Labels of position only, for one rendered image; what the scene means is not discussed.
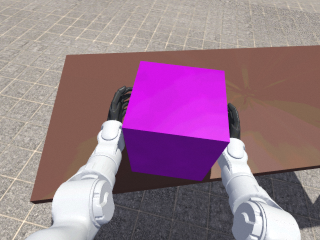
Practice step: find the robot right upper arm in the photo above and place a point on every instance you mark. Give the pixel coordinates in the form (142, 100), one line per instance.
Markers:
(254, 220)

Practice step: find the left robot forearm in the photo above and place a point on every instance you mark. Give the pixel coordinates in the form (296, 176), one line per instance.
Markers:
(106, 158)

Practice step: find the right robot hand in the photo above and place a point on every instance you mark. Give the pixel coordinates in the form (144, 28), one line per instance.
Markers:
(233, 122)

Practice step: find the right robot forearm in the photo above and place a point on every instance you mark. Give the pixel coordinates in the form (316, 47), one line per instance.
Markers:
(239, 182)

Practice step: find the left robot hand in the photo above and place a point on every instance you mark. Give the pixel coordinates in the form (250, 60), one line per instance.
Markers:
(116, 110)

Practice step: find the carton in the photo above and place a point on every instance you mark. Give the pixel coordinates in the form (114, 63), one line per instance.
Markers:
(176, 123)

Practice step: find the table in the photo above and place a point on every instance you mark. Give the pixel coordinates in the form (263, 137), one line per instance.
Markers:
(276, 91)

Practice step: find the robot left upper arm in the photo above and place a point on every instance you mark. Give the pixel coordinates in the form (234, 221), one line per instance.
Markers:
(79, 210)

